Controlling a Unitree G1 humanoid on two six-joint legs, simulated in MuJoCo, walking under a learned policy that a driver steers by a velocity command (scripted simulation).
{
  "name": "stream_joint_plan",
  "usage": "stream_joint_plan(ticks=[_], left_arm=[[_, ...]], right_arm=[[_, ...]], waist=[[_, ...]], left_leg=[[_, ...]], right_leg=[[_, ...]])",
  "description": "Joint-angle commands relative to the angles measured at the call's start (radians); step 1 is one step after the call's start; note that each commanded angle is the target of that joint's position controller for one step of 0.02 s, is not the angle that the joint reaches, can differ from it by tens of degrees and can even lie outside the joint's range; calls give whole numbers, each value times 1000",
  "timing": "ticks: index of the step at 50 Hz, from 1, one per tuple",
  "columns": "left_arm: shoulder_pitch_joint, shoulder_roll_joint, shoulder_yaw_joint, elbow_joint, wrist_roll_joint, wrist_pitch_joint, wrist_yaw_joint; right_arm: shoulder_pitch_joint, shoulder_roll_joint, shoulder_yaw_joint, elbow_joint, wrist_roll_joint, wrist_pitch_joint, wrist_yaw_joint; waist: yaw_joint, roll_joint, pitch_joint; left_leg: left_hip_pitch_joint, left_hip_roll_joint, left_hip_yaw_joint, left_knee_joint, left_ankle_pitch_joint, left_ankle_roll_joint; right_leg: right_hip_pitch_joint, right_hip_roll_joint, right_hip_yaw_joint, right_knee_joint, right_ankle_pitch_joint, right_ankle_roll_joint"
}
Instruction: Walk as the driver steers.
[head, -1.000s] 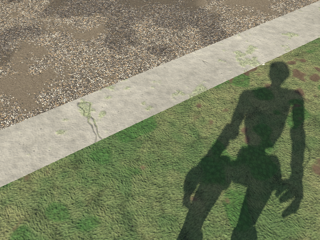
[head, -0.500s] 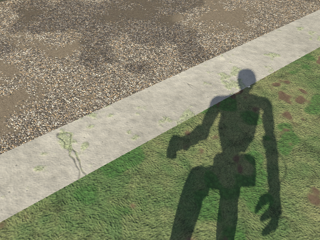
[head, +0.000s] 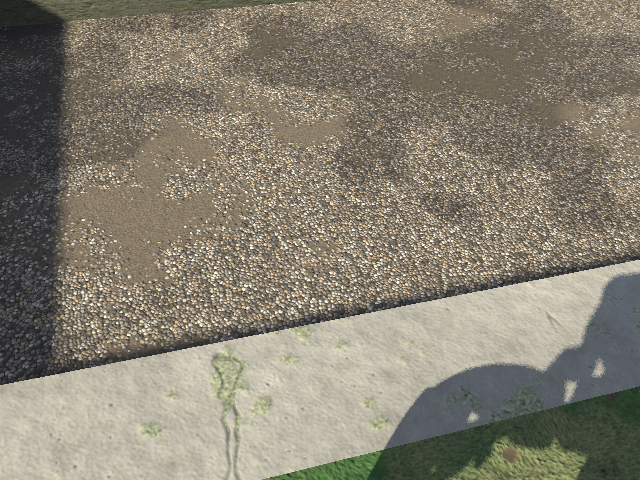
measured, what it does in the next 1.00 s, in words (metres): walks ahead, turning left: left foot, then right foot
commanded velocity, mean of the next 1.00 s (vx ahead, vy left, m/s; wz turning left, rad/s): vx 1.00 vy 0.00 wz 0.83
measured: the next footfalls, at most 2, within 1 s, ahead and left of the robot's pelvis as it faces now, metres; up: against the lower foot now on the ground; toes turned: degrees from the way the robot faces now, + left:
left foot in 0.20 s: +0.39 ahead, +0.10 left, +0.00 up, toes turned +15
right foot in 0.60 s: +0.75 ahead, +0.06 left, +0.00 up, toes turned +40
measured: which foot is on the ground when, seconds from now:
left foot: up 0.00-0.18, down 0.20-0.62, up 0.64-0.96, down 0.98-1.00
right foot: down 0.00-0.20, up 0.22-0.58, down 0.60-1.00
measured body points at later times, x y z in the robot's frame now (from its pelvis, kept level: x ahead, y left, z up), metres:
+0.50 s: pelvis +0.41 +0.07 -0.01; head +0.43 +0.10 +0.44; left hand +0.56 +0.38 -0.05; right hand +0.55 -0.14 -0.13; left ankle +0.36 +0.09 -0.73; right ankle +0.65 -0.04 -0.67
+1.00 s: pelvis +0.61 +0.21 -0.03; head +0.60 +0.24 +0.42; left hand +0.45 +0.46 -0.15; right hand +0.93 +0.29 -0.04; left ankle +0.60 +0.36 -0.74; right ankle +0.72 +0.04 -0.73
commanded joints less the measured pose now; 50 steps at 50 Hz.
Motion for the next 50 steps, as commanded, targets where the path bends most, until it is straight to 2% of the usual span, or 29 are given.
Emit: stream_joint_plan(ticks=[1, 4, 6, 7, 9, 10, 11, 12, 13, 14, 15, 18, 19, 22, 24, 27, 29, 30, 31, 32, 33, 35, 36, 39, 41, 43, 46, 49, 50], left_arm=[[-185, 76, -2, -126, 6, -28, 20], [-110, 142, 10, -132, -7, -13, 35], [-101, 209, 22, -153, -6, 7, 48], [-90, 240, 29, -157, -8, 25, 55], [-175, 273, 38, -196, -29, 48, 50], [-223, 245, 32, -214, -39, 39, 35], [-229, 50, -17, -257, -26, -3, 24], [-117, -20, -48, -364, -49, -56, 19], [-238, 92, -30, -383, -58, -87, 16], [-284, 90, -25, -406, -72, -89, 21], [-266, 72, -23, -388, -64, -74, 34], [-235, 53, -15, -401, -25, -14, 31], [-258, 37, -25, -420, -14, 2, 33], [-370, -18, -49, -488, 37, 12, 33], [-445, -34, -48, -541, 23, 11, 42], [-494, 25, -11, -598, -13, -4, 32], [-385, 85, 22, -588, -20, -31, 11], [-205, 121, 37, -549, -9, -47, 3], [-78, 185, 50, -547, 10, -41, -12], [-152, 163, 31, -557, -21, -32, -22], [-233, 91, 16, -593, -50, -14, -9], [-234, 106, 11, -554, -25, 24, 18], [-253, 101, 4, -540, -4, 28, 21], [-221, 96, -12, -459, 13, 22, -7], [-232, 132, -8, -428, 9, 31, -13], [-294, 166, -12, -426, 35, 53, -14], [-319, 182, -28, -438, 18, 82, -25], [-294, 184, -43, -467, -2, 61, -11], [-285, 158, -66, -518, -4, 51, -5]], right_arm=[[19, 7, 14, -55, -14, 0, 25], [-109, 0, 21, -109, -9, -22, 66], [-121, -33, 9, -132, -5, -32, 90], [-72, -60, -4, -138, 6, -30, 95], [254, -186, -61, -77, 20, -6, 85], [460, -262, -105, -17, 22, 4, 55], [411, -309, -107, 0, 8, 19, 43], [346, -243, -60, -67, -55, -14, 55], [340, -146, -47, -96, -61, -34, 55], [331, -128, -44, -86, -56, -52, 58], [272, -93, -33, -95, -41, -62, 59], [148, -80, -21, -163, -41, -61, 31], [145, -37, -3, -172, -37, -49, 14], [143, -64, -10, -177, -15, -11, -38], [162, -52, -10, -158, -1, 8, -36], [195, -59, -20, -159, 2, 23, -28], [149, -59, -19, -180, 1, 25, -31], [77, -25, 0, -220, 1, 25, -25], [194, 30, 18, -237, -3, 26, -16], [304, 27, 33, -246, 29, 32, -5], [184, -30, 20, -257, 24, 40, 3], [-7, -83, 19, -330, -6, 69, -4], [-20, -78, 23, -353, -22, 80, -4], [-17, -12, 58, -381, -7, 83, 8], [-48, -7, 77, -399, -5, 71, 4], [-120, -22, 97, -417, -13, 57, 1], [-128, -31, 109, -420, -25, 48, 21], [-60, -117, 79, -438, -50, 44, 36], [-61, -212, 61, -448, -68, 47, 40]], waist=[[-92, -23, 172], [-49, 24, 189], [-69, -17, 132], [-110, -71, 79], [-288, -159, -85], [-377, -120, -153], [-261, 318, -34], [-98, 390, -292], [-165, 142, -298], [-121, 15, -163], [-66, -147, -118], [13, -152, -33], [27, -131, 22], [-15, -68, 7], [-77, 9, -24], [-115, 65, -65], [-51, 102, -101], [45, 79, -189], [30, -195, -376], [-44, -537, -447], [-25, -343, -285], [-6, -61, -46], [-25, -57, -8], [-48, -87, -20], [-60, -101, -25], [-44, -108, -17], [-54, -134, -69], [-80, -45, -121], [-105, 221, -184]], left_leg=[[44, 17, 3, -120, 188, -2], [16, -19, 92, -328, 248, 31], [152, -108, 209, -404, 211, 52], [233, -159, 246, -385, 135, 63], [634, -229, 242, -338, -38, 113], [954, -241, 160, -436, -12, 144], [1026, -127, -164, -572, 104, 229], [1237, 62, -785, -781, -142, 450], [1191, 86, -845, -910, -237, 377], [1049, 61, -789, -923, -245, 329], [917, 38, -706, -872, -241, 283], [538, -85, -494, -830, -119, 263], [439, -128, -425, -766, 37, 242], [304, -225, -300, -726, 211, 211], [313, -267, -288, -660, 236, 160], [452, -222, -387, -571, 204, 147], [520, -228, -418, -471, 257, 127], [457, -261, -386, -243, 234, 89], [290, -361, -319, 156, -159, 12], [109, -335, -266, 344, -574, -22], [9, -226, -214, 424, -480, -51], [-7, -173, -127, 408, -408, -95], [28, -133, -134, 367, -395, -97], [61, -90, -121, 223, -457, -82], [53, -61, -117, 27, -414, -87], [197, -62, -43, -238, -240, -87], [488, -135, 97, -442, -81, -87], [677, -125, 44, -522, 212, -39], [759, 49, -248, -699, 76, 103]], right_leg=[[-238, -239, 25, -238, 263, -105], [-55, -271, -34, -200, 441, -78], [30, -278, -74, -87, 928, -57], [79, -293, -76, 21, 1196, -55], [-19, -315, -47, 426, 1439, -80], [-214, -257, -30, 759, 1212, -52], [-525, 10, 30, 1263, -88, -2], [-811, 97, 339, 1458, -275, -6], [-838, 30, 426, 1369, -168, -59], [-845, 9, 411, 1267, -126, -79], [-809, -50, 412, 1195, -104, -71], [-678, -90, 387, 1062, -49, -13], [-673, -94, 360, 997, -40, -3], [-549, -63, 267, 680, 181, 12], [-450, -11, 235, 477, 346, 23], [-432, 30, 248, 327, 347, 26], [-288, 33, 260, 246, 382, -6], [-46, -60, 338, 259, 460, -54], [237, -306, 716, 264, 511, -212], [279, -530, 1145, 130, 186, -344], [143, -487, 1095, 57, -146, -300], [-93, -408, 815, 27, -99, -206], [-189, -378, 707, 57, -5, -183], [-259, -326, 549, 68, 111, -185], [-262, -325, 490, 63, 67, -185], [-353, -275, 332, 82, 105, -140], [-426, -273, 262, 96, 97, -116], [-385, -180, 196, 351, 99, -42], [-553, -60, 169, 631, -63, 34]])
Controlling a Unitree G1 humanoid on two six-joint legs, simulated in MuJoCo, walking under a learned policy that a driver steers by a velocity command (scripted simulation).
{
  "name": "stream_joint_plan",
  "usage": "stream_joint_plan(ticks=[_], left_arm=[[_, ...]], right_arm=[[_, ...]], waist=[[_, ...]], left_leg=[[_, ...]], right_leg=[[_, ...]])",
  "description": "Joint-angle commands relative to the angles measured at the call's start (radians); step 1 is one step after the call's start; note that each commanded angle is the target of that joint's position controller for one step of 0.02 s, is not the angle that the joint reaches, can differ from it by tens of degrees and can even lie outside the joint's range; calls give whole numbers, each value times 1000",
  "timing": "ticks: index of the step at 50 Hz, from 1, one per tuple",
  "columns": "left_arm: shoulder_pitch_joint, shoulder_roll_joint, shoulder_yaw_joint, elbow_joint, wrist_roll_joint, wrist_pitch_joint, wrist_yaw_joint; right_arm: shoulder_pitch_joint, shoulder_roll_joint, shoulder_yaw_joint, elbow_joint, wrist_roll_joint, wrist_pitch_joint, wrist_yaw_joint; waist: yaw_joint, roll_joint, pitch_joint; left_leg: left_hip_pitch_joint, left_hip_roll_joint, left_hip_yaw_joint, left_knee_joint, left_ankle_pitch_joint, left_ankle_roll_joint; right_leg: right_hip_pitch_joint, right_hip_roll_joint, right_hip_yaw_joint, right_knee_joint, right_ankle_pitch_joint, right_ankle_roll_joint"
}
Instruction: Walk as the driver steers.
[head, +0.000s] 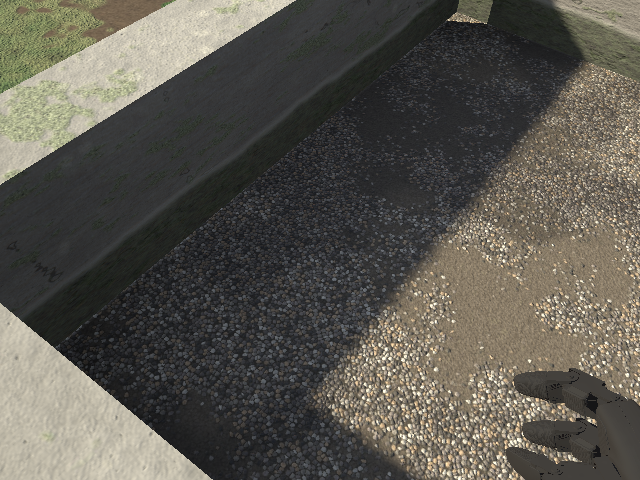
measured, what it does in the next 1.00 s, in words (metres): steps to the left, turning right: right foot, then left foot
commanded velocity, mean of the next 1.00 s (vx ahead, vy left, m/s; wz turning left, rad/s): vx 0.24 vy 0.00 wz -0.72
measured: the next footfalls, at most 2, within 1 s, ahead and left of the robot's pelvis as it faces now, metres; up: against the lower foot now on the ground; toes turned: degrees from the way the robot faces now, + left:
right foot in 0.36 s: +0.08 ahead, -0.08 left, +0.00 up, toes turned -14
left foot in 0.78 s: +0.19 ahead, +0.11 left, +0.00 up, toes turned -25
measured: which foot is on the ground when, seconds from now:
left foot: down 0.00-0.36, up 0.38-0.76, down 0.78-1.00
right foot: down 0.00-0.00, up 0.02-0.34, down 0.36-0.78, up 0.80-1.00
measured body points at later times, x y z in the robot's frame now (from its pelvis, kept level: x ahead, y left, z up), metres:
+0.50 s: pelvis +0.05 +0.02 +0.01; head +0.06 -0.01 +0.46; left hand +0.25 +0.23 -0.08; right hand +0.14 -0.31 -0.08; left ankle +0.11 +0.15 -0.61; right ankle +0.04 -0.07 -0.70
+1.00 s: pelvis +0.06 +0.10 +0.04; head +0.08 +0.09 +0.49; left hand +0.39 +0.20 -0.04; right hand -0.02 -0.19 -0.05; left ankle +0.15 +0.13 -0.70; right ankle -0.06 +0.00 -0.57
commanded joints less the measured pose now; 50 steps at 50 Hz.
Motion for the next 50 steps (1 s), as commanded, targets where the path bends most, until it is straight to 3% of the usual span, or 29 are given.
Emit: stream_joint_plan(ticks=[1, 2, 3, 5, 7, 9, 13, 15, 17, 18, 19, 20, 21, 22, 23, 24, 26, 28, 30, 32, 37, 38, 39, 40, 41, 42, 43, 45, 50], left_arm=[[-162, 126, 8, -189, -23, -44, 27], [-148, 143, 18, -179, -62, -46, 33], [-123, 152, 26, -141, -71, -33, 40], [-19, 134, 33, -84, -51, 3, 61], [-12, 124, 38, -77, -38, 30, 64], [-49, 104, 36, -84, -31, 50, 64], [-26, 70, 24, -94, -16, 96, 57], [-33, 66, 23, -120, -28, 104, 49], [-7, 67, 23, -139, -16, 107, 24], [67, 98, 36, -127, -13, 100, 23], [59, 225, 67, -168, 2, 103, 28], [52, 291, 76, -176, 35, 105, 4], [73, 253, 78, -183, 29, 97, 12], [44, 215, 68, -188, 11, 96, 28], [22, 203, 67, -186, -18, 102, 57], [-14, 197, 66, -194, -33, 106, 81], [-43, 175, 61, -211, -24, 115, 102], [-49, 146, 52, -220, -15, 129, 96], [-34, 162, 62, -213, -17, 142, 92], [-37, 171, 68, -219, -1, 168, 91], [-116, 163, 69, -258, -22, 187, 79], [-155, 150, 63, -270, -30, 181, 80], [-144, 106, 49, -276, -40, 170, 80], [-81, 58, 41, -263, -41, 158, 80], [-33, 120, 67, -275, -48, 128, 66], [-24, 229, 108, -231, -66, 114, 70], [-2, 255, 126, -198, -85, 118, 78], [6, 215, 115, -188, -73, 143, 94], [-4, 120, 69, -204, -79, 153, 103]], right_arm=[[195, -214, -65, -57, -29, -2, 0], [241, -226, -76, -8, -21, -6, -3], [259, -199, -72, 13, -36, -12, -5], [177, -107, -48, 41, -32, -33, -8], [121, -69, -37, 40, -44, -32, -26], [110, -97, -57, 55, -39, -17, -48], [110, -99, -71, 88, -47, 25, -78], [121, -118, -89, 108, -29, 34, -80], [81, -149, -111, 117, -6, 31, -74], [49, -153, -118, 110, 2, 35, -80], [34, -115, -102, 65, -27, 36, -75], [4, -146, -102, 24, -35, 18, -56], [-30, -210, -124, 44, 17, 11, -60], [-48, -211, -129, 50, 21, 14, -67], [-29, -177, -128, 69, -6, 18, -81], [5, -168, -130, 79, -33, 28, -87], [12, -122, -120, 74, -44, 35, -79], [0, -77, -98, 71, -60, 24, -62], [-32, -39, -84, 63, -56, 8, -45], [-19, -32, -74, 77, -60, -4, -25], [28, -42, -72, 87, -49, -28, 1], [90, -47, -78, 106, -48, -30, 1], [138, -65, -84, 118, -50, -19, -6], [193, -122, -95, 132, -57, 0, -17], [219, -195, -119, 157, -91, 7, -20], [143, -155, -113, 127, -65, -4, -29], [31, -105, -96, 109, -43, -7, -38], [-45, -50, -74, 102, -21, 1, -58], [91, -95, -95, 170, -24, 25, -79]], waist=[[-196, 282, -290], [-196, 244, -318], [-178, 135, -288], [-98, 106, -206], [-71, 106, -204], [-66, 77, -203], [-75, 148, -174], [-88, 156, -154], [-65, 143, -165], [-28, 61, -173], [-46, -246, -125], [-49, -337, -182], [-10, -237, -188], [-31, -168, -110], [-65, -112, -64], [-91, -126, -60], [-115, -98, -84], [-109, -32, -113], [-84, -89, -124], [-80, -144, -142], [-93, -241, -124], [-130, -235, -144], [-137, -154, -181], [-110, 81, -205], [-71, 235, -206], [-58, 130, -110], [-23, 103, -42], [1, 29, 14], [-65, 40, -70]], left_leg=[[601, 308, -480, -353, 272, 233], [557, 338, -506, -345, 156, 279], [490, 320, -410, -306, 252, 251], [347, 297, -222, -222, 577, 189], [285, 285, -159, -237, 566, 158], [261, 264, -82, -242, 511, 137], [165, 253, 49, -179, 518, 133], [168, 288, 30, -167, 408, 128], [160, 309, 15, -56, 466, 103], [61, 240, 66, 127, 378, 49], [-195, 64, 125, 474, -203, -46], [-356, -109, -44, 590, -487, -94], [-395, -99, -131, 637, -446, -111], [-420, -103, -144, 663, -374, -118], [-428, -105, -143, 669, -303, -126], [-413, -105, -148, 665, -236, -133], [-326, -111, -138, 586, -175, -130], [-205, -113, -123, 373, -140, -119], [-91, -150, -84, 173, -147, -109], [4, -179, -69, 161, -85, -106], [217, -175, -96, -138, -111, -67], [360, -141, -103, -243, -15, -41], [524, -31, -176, -352, 101, 7], [675, 169, -335, -315, 579, 75], [512, 367, -593, -409, 586, 218], [413, 332, -510, -463, 492, 223], [295, 254, -362, -490, 373, 209], [185, 164, -225, -541, 133, 170], [365, 131, -97, -530, 34, 152]], right_leg=[[-457, 152, 112, 460, -162, -5], [-537, 172, 203, 592, -134, 8], [-529, 152, 230, 664, -138, 2], [-461, 123, 246, 612, -125, -10], [-383, 105, 212, 534, -91, -18], [-326, 97, 152, 393, 19, -50], [-167, 157, 22, 290, 100, -86], [-152, 153, 12, 217, 16, -117], [-78, 130, 44, 62, 32, -173], [45, 105, 130, -59, 285, -232], [162, -52, 510, -220, 860, -367], [158, -203, 834, -325, 935, -564], [132, -216, 831, -370, 645, -560], [93, -176, 764, -361, 538, -505], [64, -134, 721, -346, 490, -458], [48, -99, 670, -323, 477, -416], [15, -34, 611, -328, 437, -365], [2, 14, 570, -324, 344, -317], [-8, 45, 555, -332, 302, -298], [-38, 54, 597, -336, 309, -305], [-97, 86, 726, -348, 192, -277], [-173, 100, 729, -310, 145, -249], [-264, 142, 670, -174, -75, -191], [-426, 270, 472, 192, -208, -116], [-526, 291, 418, 422, -256, -62], [-541, 229, 367, 626, -143, -11], [-513, 212, 322, 730, -82, 16], [-475, 168, 276, 797, 16, 11], [-438, 104, 201, 511, 111, 4]])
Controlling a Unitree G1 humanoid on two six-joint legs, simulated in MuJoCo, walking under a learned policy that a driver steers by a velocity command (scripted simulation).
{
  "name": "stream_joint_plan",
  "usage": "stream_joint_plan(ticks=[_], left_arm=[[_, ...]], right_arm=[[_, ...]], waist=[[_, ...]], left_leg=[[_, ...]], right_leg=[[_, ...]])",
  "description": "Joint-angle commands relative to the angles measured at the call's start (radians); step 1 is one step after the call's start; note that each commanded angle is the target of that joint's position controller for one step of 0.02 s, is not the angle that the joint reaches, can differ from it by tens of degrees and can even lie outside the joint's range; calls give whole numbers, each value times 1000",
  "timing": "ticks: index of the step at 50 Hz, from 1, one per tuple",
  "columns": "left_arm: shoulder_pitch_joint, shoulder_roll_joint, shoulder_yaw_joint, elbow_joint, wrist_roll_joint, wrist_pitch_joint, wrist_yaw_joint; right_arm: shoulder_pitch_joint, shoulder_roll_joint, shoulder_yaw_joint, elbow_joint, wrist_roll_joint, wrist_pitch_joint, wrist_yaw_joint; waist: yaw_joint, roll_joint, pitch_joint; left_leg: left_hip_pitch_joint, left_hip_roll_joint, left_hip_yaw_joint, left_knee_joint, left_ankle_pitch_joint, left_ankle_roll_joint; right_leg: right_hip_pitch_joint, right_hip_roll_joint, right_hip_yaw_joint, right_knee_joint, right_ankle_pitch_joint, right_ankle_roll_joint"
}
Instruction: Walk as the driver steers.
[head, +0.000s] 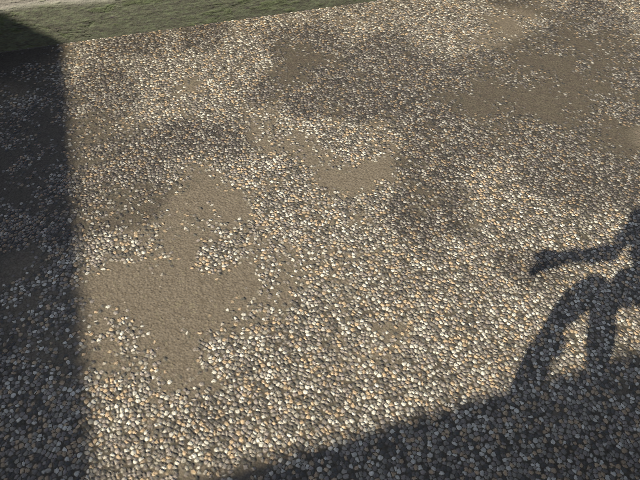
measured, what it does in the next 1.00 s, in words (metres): steps on the spot, turning left: right foot, then right foot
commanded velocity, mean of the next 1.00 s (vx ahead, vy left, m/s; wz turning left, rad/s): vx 0.40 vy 0.00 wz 0.30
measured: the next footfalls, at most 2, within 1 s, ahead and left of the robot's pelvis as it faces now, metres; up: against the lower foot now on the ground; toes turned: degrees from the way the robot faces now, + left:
right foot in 0.22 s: +0.03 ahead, -0.16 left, +0.00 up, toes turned -6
right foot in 0.96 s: +0.18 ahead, -0.12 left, +0.00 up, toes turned +35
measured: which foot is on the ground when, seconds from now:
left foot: down 0.00-1.00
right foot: up 0.00-0.20, down 0.22-0.66, up 0.68-0.94, down 0.96-1.00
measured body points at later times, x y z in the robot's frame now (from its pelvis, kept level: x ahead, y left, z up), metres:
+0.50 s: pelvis +0.01 -0.04 -0.01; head +0.01 -0.04 +0.44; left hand +0.22 +0.16 -0.08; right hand +0.09 -0.31 -0.12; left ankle +0.02 +0.08 -0.73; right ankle -0.01 -0.15 -0.74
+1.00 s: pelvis +0.07 -0.01 -0.02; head +0.10 +0.01 +0.43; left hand +0.23 +0.28 -0.05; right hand +0.40 -0.12 -0.05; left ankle +0.04 +0.07 -0.74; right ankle +0.17 -0.13 -0.74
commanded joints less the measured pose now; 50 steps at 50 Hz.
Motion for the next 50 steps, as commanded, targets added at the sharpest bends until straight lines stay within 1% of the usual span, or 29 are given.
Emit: stream_joint_plan(ticks=[1, 4, 8, 11, 12, 13, 14, 15, 17, 19, 21, 23, 25, 28, 29, 31, 32, 33, 34, 35, 36, 38, 41, 43, 44, 46, 47, 48, 50], left_arm=[[-6, -5, -20, -90, -3, -3, 3], [-91, -20, -46, -128, 8, -9, -12], [-27, -2, -51, -74, 35, -36, -15], [63, -25, -58, -41, 79, -36, -18], [99, 10, -50, -44, 82, -36, -32], [81, 51, -37, -36, 77, -38, -39], [16, 10, -50, -60, 84, -45, -44], [-73, -51, -73, -62, 98, -54, -45], [-118, -91, -85, -40, 85, -72, -63], [-111, -19, -62, -55, 72, -80, -60], [-98, 10, -54, -63, 89, -74, -41], [-93, 20, -41, -60, 62, -74, -26], [-76, 7, -35, -52, 53, -93, -22], [-98, -21, -31, -32, 50, -125, -24], [-103, -2, -23, -18, 63, -135, -26], [-157, -5, -18, -9, 59, -134, -26], [-169, -14, -20, -21, 73, -133, -19], [-249, -29, -27, -83, 94, -129, -16], [-288, -48, -36, -147, 94, -138, -27], [-286, 2, -23, -162, 58, -161, -41], [-301, 22, -17, -167, 56, -170, -50], [-254, -28, -40, -172, 117, -164, -42], [-259, -96, -92, -214, 163, -153, -48], [-285, -79, -100, -212, 141, -168, -50], [-273, -70, -105, -210, 141, -170, -51], [-273, -44, -118, -220, 148, -185, -67], [-223, -15, -115, -215, 180, -187, -86], [-194, -10, -115, -218, 209, -193, -96], [-295, 9, -116, -255, 224, -167, -109]], right_arm=[[-13, -138, -45, -49, 4, 24, -11], [13, -159, -57, -42, 6, 65, 15], [37, -209, -72, -10, 23, 80, 28], [43, -180, -51, 23, 24, 70, 24], [11, -137, -36, 10, 16, 49, 35], [-13, -64, -10, -12, 9, 22, 40], [-44, -67, -7, -21, 12, -1, 44], [-10, -53, 0, -13, 12, -16, 58], [61, -61, 9, 16, 3, -28, 72], [8, -158, -7, -21, 28, -30, 65], [25, -152, -5, -33, 46, -21, 40], [25, -137, -9, -61, 50, -21, 28], [-23, -116, -6, -109, 42, -20, 32], [-26, -87, -2, -151, 39, -25, 58], [0, -85, 2, -150, 31, -34, 60], [132, -85, -6, -102, 28, -43, 59], [254, -109, -20, -65, 21, -37, 50], [379, -213, -52, -71, 10, -25, 44], [360, -290, -59, -113, -11, -24, 61], [225, -258, -49, -183, -29, -30, 62], [110, -244, -45, -222, -13, -35, 49], [19, -212, -22, -242, 4, -24, 33], [-81, -183, 2, -262, -16, -13, 17], [-81, -216, -14, -251, -18, 2, 3], [-117, -202, -9, -258, -41, 13, 3], [-210, -167, 18, -306, -30, 28, 22], [-264, -133, 31, -340, -7, 34, 24], [-299, -123, 39, -367, -1, 38, 32], [-157, -90, 66, -361, -4, 12, 45]], waist=[[-16, 138, -104], [-62, 164, -69], [-76, 191, -61], [-22, 165, -113], [-6, 100, -136], [-17, -83, -132], [-15, -100, -88], [-64, -111, -88], [-86, -101, -107], [-27, -68, -43], [-16, -63, -80], [-8, -103, -28], [12, -106, 20], [-2, -59, 4], [-6, -28, -11], [-66, 18, -75], [-99, 28, -128], [-161, 219, -139], [-150, 421, -170], [-112, 295, -236], [-71, 243, -204], [-3, 100, -125], [34, 105, -160], [-8, 158, -253], [-4, 171, -290], [1, 96, -259], [37, -17, -250], [41, -62, -224], [-63, -291, -241]], left_leg=[[155, 240, -221, -191, -85, 163], [174, 290, -228, -233, -227, 188], [147, 300, -228, -241, -269, 189], [35, 252, -176, -179, -218, 93], [-68, 196, -117, -81, -210, 35], [-92, 81, -13, 52, -211, -38], [-102, 57, -38, 131, -159, -67], [-80, 77, -71, 125, -129, -67], [-19, 116, -116, 18, -13, -38], [-139, 90, -146, 61, -50, -15], [-160, 57, -120, 119, -173, -6], [-245, 32, -67, 257, -188, -2], [-323, 79, -98, 439, -225, 0], [-387, 141, -135, 479, -279, 8], [-340, 141, -119, 421, -247, 15], [-137, 57, 5, 303, -78, 43], [55, -16, 36, 296, 33, 64], [230, 47, -190, 252, 343, 170], [326, 215, -632, 109, 431, 333], [298, 304, -728, 60, 351, 379], [216, 300, -662, 69, 361, 344], [34, 245, -538, 135, 456, 273], [-26, 119, -427, 157, 530, 166], [86, 113, -449, 151, 633, 157], [89, 115, -462, 169, 741, 174], [13, 111, -517, 133, 560, 152], [-9, 90, -501, 186, 557, 119], [-78, 48, -481, 227, 506, 82], [-292, -42, -394, 323, -206, -64]], right_leg=[[-11, -54, -56, -171, -1, 2], [29, -74, -89, -429, -108, -12], [202, -49, -170, -814, -56, -91], [496, -47, -140, -1062, 198, -156], [577, -130, -37, -1006, 184, -185], [485, -208, 112, -1076, -12, -244], [416, -241, 173, -1154, -123, -270], [402, -225, 116, -1154, -153, -245], [429, -166, 23, -1095, -80, -161], [460, -141, -7, -1064, 20, -138], [497, -172, -8, -1088, -130, -159], [487, -245, 24, -1119, -248, -190], [456, -328, 45, -1110, -126, -220], [516, -358, -32, -1021, 151, -220], [510, -325, -90, -975, 246, -209], [447, -261, -216, -821, 378, -173], [360, -178, -301, -659, 440, -142], [132, -66, -336, -286, 369, -68], [-173, 106, -215, 44, -228, -10], [-215, 77, -29, 148, -216, 4], [-215, 46, -17, 189, -197, 14], [-146, 1, -32, 112, -176, 11], [39, -18, -58, -347, -144, -5], [173, 0, -68, -558, -6, -10], [240, 5, -79, -524, 91, -1], [356, -1, -69, -624, 168, 7], [422, -5, -74, -725, 298, 5], [548, -30, -97, -799, 659, -11], [746, -232, 75, -792, 967, -196]])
